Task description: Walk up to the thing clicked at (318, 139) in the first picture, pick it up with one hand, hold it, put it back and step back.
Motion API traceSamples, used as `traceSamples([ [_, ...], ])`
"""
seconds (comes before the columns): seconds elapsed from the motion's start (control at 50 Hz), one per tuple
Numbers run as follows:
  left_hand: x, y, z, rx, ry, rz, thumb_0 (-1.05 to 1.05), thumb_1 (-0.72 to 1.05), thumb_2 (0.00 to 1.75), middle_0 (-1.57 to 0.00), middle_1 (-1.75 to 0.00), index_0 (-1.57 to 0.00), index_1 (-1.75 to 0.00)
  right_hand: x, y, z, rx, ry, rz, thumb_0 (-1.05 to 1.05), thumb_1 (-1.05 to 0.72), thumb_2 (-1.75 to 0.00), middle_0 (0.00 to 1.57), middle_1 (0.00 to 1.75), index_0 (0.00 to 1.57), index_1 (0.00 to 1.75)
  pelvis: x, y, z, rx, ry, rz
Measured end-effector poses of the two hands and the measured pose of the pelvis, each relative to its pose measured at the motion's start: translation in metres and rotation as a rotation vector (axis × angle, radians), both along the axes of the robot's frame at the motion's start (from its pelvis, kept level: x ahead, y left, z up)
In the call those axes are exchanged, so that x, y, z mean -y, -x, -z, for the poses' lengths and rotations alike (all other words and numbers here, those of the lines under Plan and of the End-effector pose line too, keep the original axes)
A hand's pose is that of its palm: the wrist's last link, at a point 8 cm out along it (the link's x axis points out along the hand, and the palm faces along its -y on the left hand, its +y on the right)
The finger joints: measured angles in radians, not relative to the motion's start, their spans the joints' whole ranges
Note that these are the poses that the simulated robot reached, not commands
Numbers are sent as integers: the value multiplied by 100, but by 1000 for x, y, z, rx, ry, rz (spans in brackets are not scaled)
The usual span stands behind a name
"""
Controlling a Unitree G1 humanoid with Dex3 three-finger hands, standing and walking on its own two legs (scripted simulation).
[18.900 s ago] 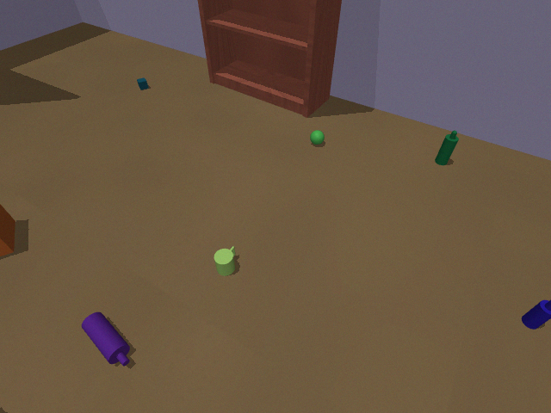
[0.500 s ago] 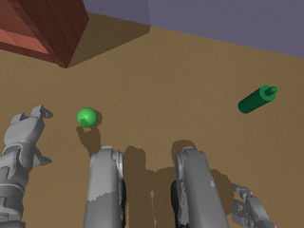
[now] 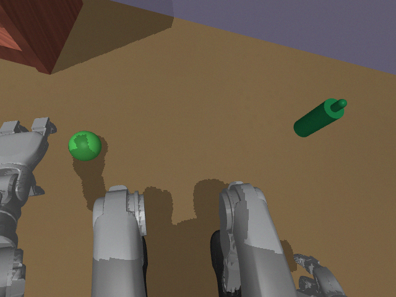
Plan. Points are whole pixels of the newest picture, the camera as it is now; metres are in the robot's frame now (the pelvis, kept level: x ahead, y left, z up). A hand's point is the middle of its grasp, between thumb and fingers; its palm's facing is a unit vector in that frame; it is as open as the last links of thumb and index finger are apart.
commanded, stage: rise first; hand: left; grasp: from above
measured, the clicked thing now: (85, 145) +0.48 +0.29 -0.32
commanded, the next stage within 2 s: approach in 0.62 s
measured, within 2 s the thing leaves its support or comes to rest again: neither
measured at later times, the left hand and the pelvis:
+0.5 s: hand (49, 159) +0.40 +0.33 -0.19, palm faces -0.44 -0.09 -0.89, open 14.1 cm; pelvis +0.01 +0.00 -0.02, yaw -1 degrees
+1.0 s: hand (76, 149) +0.44 +0.28 -0.22, palm faces -0.45 -0.07 -0.89, open 14.0 cm; pelvis +0.01 +0.00 -0.04, yaw -2 degrees
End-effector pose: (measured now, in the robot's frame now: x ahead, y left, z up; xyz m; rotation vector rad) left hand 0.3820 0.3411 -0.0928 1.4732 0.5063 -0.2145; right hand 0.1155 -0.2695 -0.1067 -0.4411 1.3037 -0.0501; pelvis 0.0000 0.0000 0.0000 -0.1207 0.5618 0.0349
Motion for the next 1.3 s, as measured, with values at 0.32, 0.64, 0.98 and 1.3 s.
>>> traceSamples([
  [0.32,9,-17,25,-10,-2,22,0,-53,101,-8,-102,-8,-102,-1,7,19,-53,-22,-6,0,-91,-91,20,29,20,30,3,-7,16,-5,-3,17],
  [0.64,15,-27,43,-2,-10,17,0,-53,100,-8,-103,-8,-103,2,18,25,-83,-6,6,0,-91,-90,20,29,20,30,2,-9,26,-7,1,25],
  [0.98,48,-55,66,-10,9,103,0,-51,97,-7,-107,-10,-105,2,26,28,-91,9,-29,0,-91,-90,20,29,20,30,4,-9,37,2,4,34],
  [1.3,76,-124,56,94,-73,-7,1,-52,98,-8,-106,-9,-105,3,79,32,-173,-17,81,0,-91,-90,20,29,20,30,5,-14,45,-12,6,60],
])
